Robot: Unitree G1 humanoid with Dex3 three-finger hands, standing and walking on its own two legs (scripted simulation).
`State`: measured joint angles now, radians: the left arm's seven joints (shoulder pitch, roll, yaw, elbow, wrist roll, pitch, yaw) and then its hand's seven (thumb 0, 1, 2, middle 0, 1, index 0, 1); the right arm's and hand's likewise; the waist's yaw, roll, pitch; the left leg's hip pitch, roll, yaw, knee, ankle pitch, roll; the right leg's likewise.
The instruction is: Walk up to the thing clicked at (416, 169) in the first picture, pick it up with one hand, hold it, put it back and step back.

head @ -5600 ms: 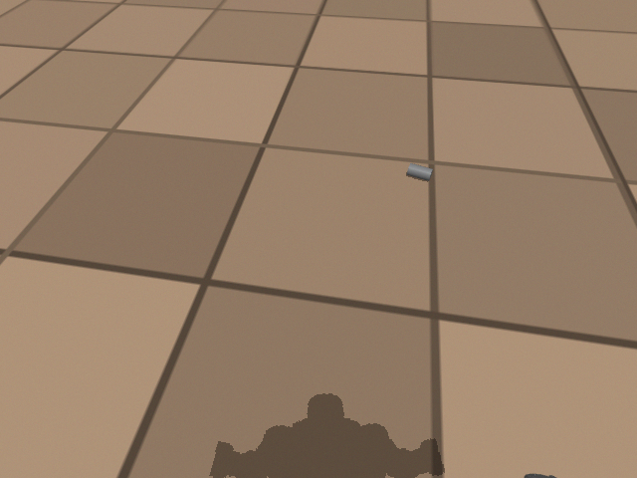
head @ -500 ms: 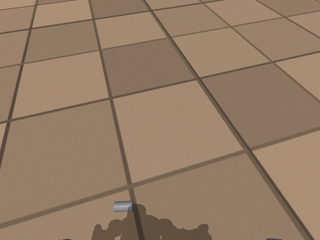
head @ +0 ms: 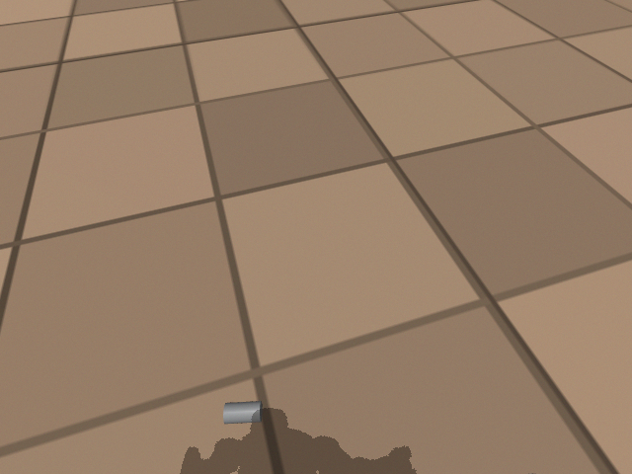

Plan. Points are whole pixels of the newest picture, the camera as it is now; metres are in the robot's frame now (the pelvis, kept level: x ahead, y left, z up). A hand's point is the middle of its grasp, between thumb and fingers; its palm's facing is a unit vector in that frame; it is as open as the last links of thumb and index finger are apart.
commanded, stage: walk up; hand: left
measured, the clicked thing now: (243, 412) +0.40 +0.25 -0.75
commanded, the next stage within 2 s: stand in 0.02 s
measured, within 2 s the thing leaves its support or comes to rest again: neither
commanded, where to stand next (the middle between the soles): +0.00 -0.01 m, yaw -1 degrees
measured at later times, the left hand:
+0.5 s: hand out of the picture +0.08 +0.25 -0.16, palm faces -0.02 -0.94 -0.34, open 7.4 cm
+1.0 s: hand out of the picture +0.08 +0.24 -0.15, palm faces -0.02 -0.94 -0.34, open 7.4 cm
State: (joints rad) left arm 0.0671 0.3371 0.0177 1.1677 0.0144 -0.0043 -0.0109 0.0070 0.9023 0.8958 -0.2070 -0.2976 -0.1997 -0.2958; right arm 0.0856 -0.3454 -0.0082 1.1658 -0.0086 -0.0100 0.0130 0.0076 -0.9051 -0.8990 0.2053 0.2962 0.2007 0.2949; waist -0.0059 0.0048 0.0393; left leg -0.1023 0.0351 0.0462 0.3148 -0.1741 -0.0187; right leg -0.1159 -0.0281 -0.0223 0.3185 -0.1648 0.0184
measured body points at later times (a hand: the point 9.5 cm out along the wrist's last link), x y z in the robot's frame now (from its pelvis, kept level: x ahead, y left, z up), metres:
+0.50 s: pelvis +0.00 -0.01 +0.00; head +0.01 -0.01 +0.45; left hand +0.08 +0.29 -0.13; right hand +0.08 -0.31 -0.13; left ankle +0.00 +0.13 -0.75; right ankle +0.01 -0.13 -0.75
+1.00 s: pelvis +0.01 -0.01 +0.00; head +0.01 -0.01 +0.45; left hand +0.08 +0.29 -0.13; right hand +0.08 -0.31 -0.13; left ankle +0.00 +0.13 -0.75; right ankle +0.01 -0.13 -0.75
